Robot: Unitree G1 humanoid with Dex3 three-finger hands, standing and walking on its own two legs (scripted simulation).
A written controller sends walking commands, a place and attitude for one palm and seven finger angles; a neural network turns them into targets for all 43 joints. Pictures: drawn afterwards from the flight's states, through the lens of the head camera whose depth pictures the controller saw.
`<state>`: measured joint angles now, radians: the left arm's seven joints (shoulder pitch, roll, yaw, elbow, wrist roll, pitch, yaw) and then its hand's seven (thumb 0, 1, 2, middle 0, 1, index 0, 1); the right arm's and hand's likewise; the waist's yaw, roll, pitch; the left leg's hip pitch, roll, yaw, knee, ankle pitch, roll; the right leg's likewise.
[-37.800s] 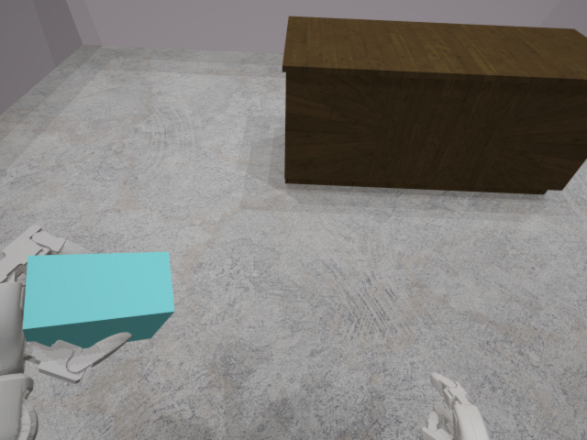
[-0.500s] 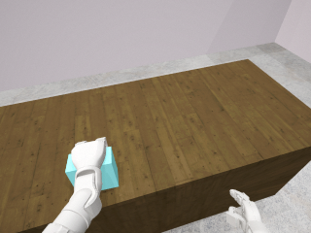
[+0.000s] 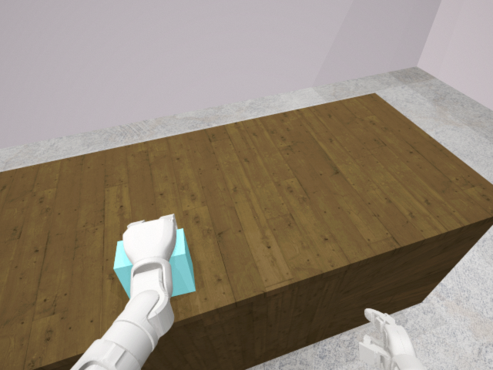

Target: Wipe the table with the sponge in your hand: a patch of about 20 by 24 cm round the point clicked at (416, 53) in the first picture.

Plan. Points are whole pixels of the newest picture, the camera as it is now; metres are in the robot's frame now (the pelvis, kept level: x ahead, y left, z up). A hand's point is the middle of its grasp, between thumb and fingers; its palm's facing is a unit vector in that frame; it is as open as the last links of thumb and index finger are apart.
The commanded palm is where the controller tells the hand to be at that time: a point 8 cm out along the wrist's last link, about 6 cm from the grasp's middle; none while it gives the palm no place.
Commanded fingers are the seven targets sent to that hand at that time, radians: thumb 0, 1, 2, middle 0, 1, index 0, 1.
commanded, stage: slide across to the third lane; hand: left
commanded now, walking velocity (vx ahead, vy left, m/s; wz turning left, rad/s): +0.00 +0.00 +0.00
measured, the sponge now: (160, 273) +0.30 +0.22 -0.05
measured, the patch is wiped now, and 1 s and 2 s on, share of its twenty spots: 0.60 0.65 0.85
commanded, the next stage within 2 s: wipe forward along the third lane in 0.56 s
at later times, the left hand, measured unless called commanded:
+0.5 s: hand (160, 257) +0.30 +0.21 -0.01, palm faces -0.08 -0.04 -1.00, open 10.5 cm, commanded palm +0.27 +0.18 +0.04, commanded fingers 0.00 0.10 1.30 -1.20 -1.60 -1.20 -1.60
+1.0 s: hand (163, 250) +0.32 +0.21 -0.01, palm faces -0.10 -0.02 -0.99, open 10.5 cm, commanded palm +0.31 +0.19 +0.02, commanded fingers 0.00 0.10 1.30 -1.20 -1.60 -1.20 -1.60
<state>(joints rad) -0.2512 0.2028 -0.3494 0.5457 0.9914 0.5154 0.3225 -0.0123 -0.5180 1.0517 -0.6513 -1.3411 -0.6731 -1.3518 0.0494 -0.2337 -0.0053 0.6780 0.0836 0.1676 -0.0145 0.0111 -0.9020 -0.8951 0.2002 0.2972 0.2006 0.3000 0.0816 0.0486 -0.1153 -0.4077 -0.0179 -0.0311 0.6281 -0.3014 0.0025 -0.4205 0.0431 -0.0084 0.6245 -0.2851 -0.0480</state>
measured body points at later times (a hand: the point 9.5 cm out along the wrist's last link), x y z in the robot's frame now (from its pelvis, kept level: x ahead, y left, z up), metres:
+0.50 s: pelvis +0.00 +0.00 +0.00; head +0.00 -0.03 +0.45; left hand +0.30 +0.21 +0.05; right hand +0.22 -0.22 -0.09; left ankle +0.01 +0.12 -0.72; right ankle +0.02 -0.09 -0.72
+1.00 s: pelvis -0.01 +0.00 -0.01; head -0.01 -0.03 +0.44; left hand +0.32 +0.21 +0.05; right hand +0.20 -0.22 -0.11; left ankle +0.01 +0.12 -0.72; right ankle +0.02 -0.09 -0.72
